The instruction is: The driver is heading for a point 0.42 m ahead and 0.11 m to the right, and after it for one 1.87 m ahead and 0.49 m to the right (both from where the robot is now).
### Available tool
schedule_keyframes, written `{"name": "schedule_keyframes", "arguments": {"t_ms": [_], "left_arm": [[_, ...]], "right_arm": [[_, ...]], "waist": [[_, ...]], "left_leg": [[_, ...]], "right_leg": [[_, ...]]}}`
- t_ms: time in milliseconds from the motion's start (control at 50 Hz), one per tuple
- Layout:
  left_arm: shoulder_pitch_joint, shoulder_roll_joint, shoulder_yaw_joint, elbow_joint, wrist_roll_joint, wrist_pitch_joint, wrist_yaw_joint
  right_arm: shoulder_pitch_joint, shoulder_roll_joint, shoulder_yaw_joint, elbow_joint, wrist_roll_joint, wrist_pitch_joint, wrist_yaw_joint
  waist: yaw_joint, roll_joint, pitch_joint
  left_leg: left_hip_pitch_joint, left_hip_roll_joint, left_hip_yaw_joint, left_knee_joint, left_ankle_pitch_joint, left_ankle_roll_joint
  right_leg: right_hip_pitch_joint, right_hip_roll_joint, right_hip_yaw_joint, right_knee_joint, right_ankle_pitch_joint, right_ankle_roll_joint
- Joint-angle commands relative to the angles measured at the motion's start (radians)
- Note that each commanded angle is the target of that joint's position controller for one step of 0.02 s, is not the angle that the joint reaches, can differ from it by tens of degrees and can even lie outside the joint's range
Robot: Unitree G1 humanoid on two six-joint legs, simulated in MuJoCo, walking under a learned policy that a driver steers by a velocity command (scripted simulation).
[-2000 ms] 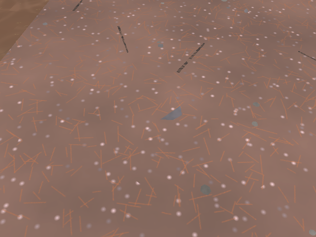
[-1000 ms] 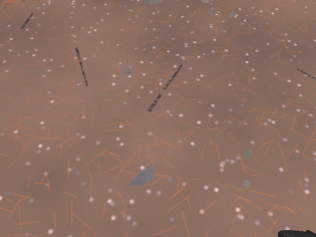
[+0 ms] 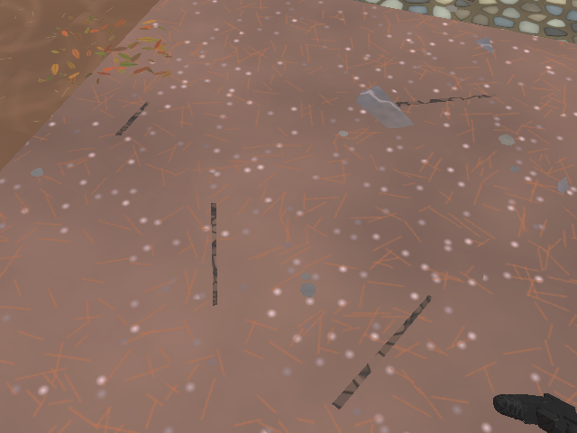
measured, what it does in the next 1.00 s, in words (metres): walks ahead, turning right: right foot, then left foot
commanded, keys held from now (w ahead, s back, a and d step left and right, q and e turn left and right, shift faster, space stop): w+e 0.38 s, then e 0.30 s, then no key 0.06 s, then q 0.26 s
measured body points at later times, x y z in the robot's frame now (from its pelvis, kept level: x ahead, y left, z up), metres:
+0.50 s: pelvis +0.24 -0.07 -0.01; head +0.29 -0.10 +0.43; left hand +0.51 +0.12 -0.09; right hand +0.22 -0.37 -0.14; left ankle +0.12 +0.12 -0.64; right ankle +0.31 -0.17 -0.73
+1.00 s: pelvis +0.38 -0.09 +0.00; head +0.41 -0.09 +0.45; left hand +0.63 +0.08 -0.11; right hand +0.41 -0.39 -0.10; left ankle +0.49 +0.00 -0.73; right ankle +0.31 -0.17 -0.73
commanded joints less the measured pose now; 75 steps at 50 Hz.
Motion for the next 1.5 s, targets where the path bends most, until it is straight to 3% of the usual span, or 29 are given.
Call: {"name": "schedule_keyframes", "arguments": {"t_ms": [20, 120, 240, 340, 380, 420, 440, 460, 480, 500, 520, 540, 580, 620, 720, 860, 900, 920, 960, 1040, 1100, 1140, 1180, 1200, 1220, 1260, 1360, 1460, 1500], "left_arm": [[-0.092, 0.118, 0.034, -0.115, 0.001, -0.018, 0.005], [-0.106, 0.044, 0.032, -0.136, 0.009, 0.029, 0.001], [-0.28, 0.019, 0.018, -0.199, 0.013, 0.02, -0.035], [-0.394, 0.043, 0.023, -0.269, 0.013, 0.026, -0.057], [-0.356, 0.072, 0.04, -0.28, 0.017, 0.031, -0.06], [-0.09, 0.164, 0.095, -0.216, 0.023, 0.037, -0.046], [0.007, 0.266, 0.122, -0.2, 0.02, 0.046, -0.021], [-0.071, 0.333, 0.12, -0.254, 0.032, 0.036, -0.022], [-0.07, 0.243, 0.096, -0.275, 0.029, 0.027, -0.034], [-0.103, 0.2, 0.083, -0.268, 0.028, 0.017, -0.036], [-0.149, 0.172, 0.078, -0.262, 0.017, 0.013, -0.034], [-0.195, 0.144, 0.071, -0.269, 0.013, 0.016, -0.026], [-0.241, 0.149, 0.071, -0.284, 0.037, 0.02, -0.018], [-0.243, 0.166, 0.076, -0.276, 0.039, 0.021, -0.007], [-0.235, 0.162, 0.073, -0.257, 0.021, 0.054, 0.026], [-0.238, 0.068, 0.021, -0.194, 0.047, 0.047, 0.01], [-0.18, 0.052, 0.012, -0.17, 0.062, 0.031, 0.007], [-0.081, 0.073, 0.021, -0.154, 0.076, 0.024, 0.008], [-0.141, 0.089, 0.024, -0.161, 0.068, 0.039, 0.025], [-0.198, 0.079, 0.039, -0.18, 0.044, 0.079, 0.037], [-0.172, 0.056, 0.044, -0.169, 0.04, 0.073, 0.031], [-0.162, 0.088, 0.06, -0.16, 0.042, 0.071, 0.03], [-0.185, 0.133, 0.078, -0.173, 0.052, 0.075, 0.034], [-0.207, 0.129, 0.076, -0.187, 0.06, 0.07, 0.039], [-0.209, 0.114, 0.068, -0.203, 0.06, 0.063, 0.044], [-0.263, 0.112, 0.067, -0.214, 0.042, 0.052, 0.049], [-0.219, 0.149, 0.084, -0.192, 0.034, 0.078, 0.052], [-0.234, 0.182, 0.094, -0.181, 0.004, 0.072, 0.036], [-0.194, 0.143, 0.085, -0.161, 0.004, 0.046, 0.024]], "right_arm": [[0.188, -0.109, -0.043, 0.02, 0.001, 0.0, -0.005], [0.121, -0.117, -0.058, 0.064, -0.008, -0.031, -0.007], [0.164, -0.179, -0.077, 0.114, 0.0, -0.018, -0.025], [0.22, -0.222, -0.094, 0.156, 0.027, 0.012, -0.026], [0.212, -0.252, -0.102, 0.158, 0.035, 0.026, -0.03], [0.189, -0.237, -0.094, 0.145, 0.041, 0.041, -0.038], [0.226, -0.164, -0.066, 0.116, -0.003, 0.033, -0.038], [0.299, -0.092, -0.034, 0.072, -0.018, 0.01, -0.027], [0.206, -0.194, -0.055, 0.082, 0.011, -0.008, -0.018], [0.135, -0.194, -0.053, 0.053, 0.035, -0.013, -0.019], [0.13, -0.177, -0.05, 0.064, 0.019, -0.009, -0.032], [0.13, -0.188, -0.057, 0.069, -0.001, 0.001, -0.043], [0.156, -0.181, -0.059, 0.073, -0.007, 0.029, -0.047], [0.17, -0.154, -0.051, 0.078, -0.011, 0.043, -0.052], [0.082, -0.127, -0.036, 0.063, -0.007, 0.058, -0.048], [0.048, -0.115, -0.03, 0.068, -0.003, 0.042, -0.017], [0.038, -0.161, -0.036, 0.055, -0.02, 0.033, -0.019], [0.006, -0.227, -0.048, 0.036, -0.023, 0.038, -0.024], [0.016, -0.166, -0.04, 0.045, -0.001, 0.056, -0.019], [0.049, -0.205, -0.058, 0.038, 0.011, 0.069, -0.018], [0.024, -0.197, -0.065, 0.017, 0.019, 0.086, -0.032], [-0.001, -0.173, -0.063, -0.011, 0.03, 0.098, -0.037], [0.004, -0.162, -0.063, -0.021, 0.03, 0.102, -0.031], [0.015, -0.159, -0.066, -0.024, 0.017, 0.102, -0.026], [0.014, -0.186, -0.08, -0.023, 0.014, 0.103, -0.022], [0.041, -0.163, -0.082, -0.008, 0.026, 0.12, -0.021], [-0.038, -0.099, -0.053, -0.057, 0.037, 0.128, 0.003], [0.017, -0.135, -0.074, -0.067, 0.032, 0.14, 0.018], [0.141, -0.199, -0.106, -0.044, 0.022, 0.142, -0.002]], "waist": [[-0.121, 0.135, -0.08], [-0.051, 0.106, 0.0], [-0.106, 0.065, 0.04], [-0.13, 0.066, 0.07], [-0.091, 0.096, 0.02], [0.056, 0.069, -0.124], [0.056, -0.125, -0.219], [-0.042, -0.298, -0.39], [0.039, -0.092, -0.429], [0.022, -0.062, -0.3], [-0.02, 0.027, -0.19], [-0.049, 0.017, -0.15], [-0.094, -0.02, -0.133], [-0.107, -0.023, -0.145], [-0.078, -0.06, -0.171], [-0.061, -0.093, -0.127], [-0.044, -0.021, -0.115], [0.033, 0.097, -0.121], [-0.007, 0.199, -0.127], [-0.038, 0.221, -0.119], [-0.032, 0.203, -0.157], [-0.043, 0.093, -0.155], [-0.054, -0.109, -0.086], [-0.055, -0.174, -0.088], [-0.046, -0.109, -0.081], [-0.078, -0.023, -0.046], [-0.016, -0.111, -0.064], [-0.047, -0.143, -0.087], [-0.105, -0.038, -0.141]], "left_leg": [[0.433, 0.303, -0.368, -0.29, -0.061, 0.177], [0.256, 0.272, -0.127, -0.404, 0.173, 0.176], [0.302, 0.255, 0.059, -0.417, 0.226, 0.147], [0.454, 0.299, 0.116, -0.347, 0.301, 0.111], [0.488, 0.296, 0.151, -0.214, 0.611, 0.087], [0.373, 0.22, 0.204, 0.19, 0.785, 0.023], [0.084, 0.145, 0.202, 0.531, 0.231, -0.043], [-0.244, -0.06, 0.04, 0.875, -0.485, -0.104], [-0.289, -0.002, -0.128, 0.911, -0.459, -0.085], [-0.323, 0.03, -0.11, 0.87, -0.387, -0.066], [-0.312, 0.071, -0.1, 0.782, -0.317, -0.067], [-0.267, 0.098, -0.101, 0.708, -0.271, -0.07], [-0.162, 0.089, -0.097, 0.661, -0.223, -0.085], [-0.139, 0.066, -0.089, 0.581, -0.183, -0.107], [-0.125, 0.033, -0.099, 0.343, -0.008, -0.135], [0.086, 0.037, -0.072, 0.018, 0.065, -0.064], [0.22, 0.103, -0.16, -0.112, 0.457, -0.008], [0.26, 0.179, -0.251, -0.072, 0.631, 0.068], [0.207, 0.215, -0.367, -0.118, 0.399, 0.169], [0.195, 0.214, -0.462, -0.136, 0.3, 0.171], [0.192, 0.185, -0.453, -0.101, 0.329, 0.154], [0.09, 0.101, -0.358, -0.028, 0.258, 0.095], [-0.117, -0.05, -0.167, 0.139, -0.036, -0.001], [-0.187, -0.053, -0.109, 0.311, -0.324, -0.032], [-0.236, -0.022, -0.124, 0.494, -0.422, -0.055], [-0.293, 0.015, -0.145, 0.564, -0.364, -0.085], [-0.193, 0.023, -0.022, 0.344, -0.211, -0.117], [0.035, -0.015, 0.067, 0.055, -0.103, -0.055], [0.323, -0.012, -0.015, -0.137, 0.219, 0.026]], "right_leg": [[-0.462, -0.098, 0.026, 0.187, 0.105, 0.005], [-0.389, -0.134, 0.032, 0.077, 0.246, 0.03], [-0.366, -0.12, -0.031, -0.247, 0.5, 0.013], [-0.378, -0.095, -0.091, -0.371, 0.391, -0.043], [-0.272, -0.035, -0.151, -0.383, 0.284, -0.082], [0.107, 0.065, -0.183, -0.483, 0.379, -0.14], [0.408, -0.121, 0.092, -0.476, 0.673, -0.21], [0.646, -0.372, 0.646, -0.596, 0.697, -0.439], [0.619, -0.358, 0.59, -0.637, 0.743, -0.399], [0.508, -0.319, 0.433, -0.626, 0.803, -0.361], [0.363, -0.26, 0.324, -0.629, 0.831, -0.311], [0.255, -0.229, 0.267, -0.646, 0.83, -0.286], [0.105, -0.198, 0.232, -0.683, 0.903, -0.284], [0.056, -0.177, 0.189, -0.684, 0.975, -0.286], [0.063, -0.136, 0.173, -0.656, 0.817, -0.233], [0.059, -0.163, 0.176, -0.583, 0.661, -0.19], [0.034, -0.081, 0.141, -0.53, 0.475, -0.101], [0.0, 0.009, 0.074, -0.479, 0.276, -0.054], [0.013, 0.036, -0.005, -0.443, 0.147, 0.013], [-0.017, 0.058, -0.027, -0.41, 0.104, 0.003], [0.027, 0.054, -0.032, -0.467, 0.14, -0.012], [0.115, -0.011, 0.006, -0.546, 0.27, -0.046], [0.188, -0.203, 0.185, -0.645, 0.552, -0.157], [0.217, -0.348, 0.279, -0.665, 0.726, -0.246], [0.227, -0.405, 0.302, -0.662, 0.853, -0.298], [0.255, -0.352, 0.185, -0.638, 0.872, -0.254], [0.303, -0.261, -0.017, -0.627, 0.902, -0.201], [0.24, -0.28, -0.092, -0.539, 0.84, -0.153], [0.078, -0.2, -0.192, -0.299, 0.704, -0.042]]}}
Velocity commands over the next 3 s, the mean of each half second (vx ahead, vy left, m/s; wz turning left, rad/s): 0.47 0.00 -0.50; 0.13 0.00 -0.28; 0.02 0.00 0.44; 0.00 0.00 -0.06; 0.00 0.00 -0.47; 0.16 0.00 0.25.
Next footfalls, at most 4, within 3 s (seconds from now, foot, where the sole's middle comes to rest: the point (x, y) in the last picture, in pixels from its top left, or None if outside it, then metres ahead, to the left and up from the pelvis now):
0.42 right None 0.35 -0.18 -0.77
0.90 left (318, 409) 0.52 -0.02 -0.77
1.50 left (288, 427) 0.48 0.05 -0.77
1.94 right None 0.40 -0.17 -0.77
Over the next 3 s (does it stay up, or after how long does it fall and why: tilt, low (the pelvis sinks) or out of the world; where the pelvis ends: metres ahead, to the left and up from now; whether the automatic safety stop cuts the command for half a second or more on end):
stays up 0.44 -0.01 0.00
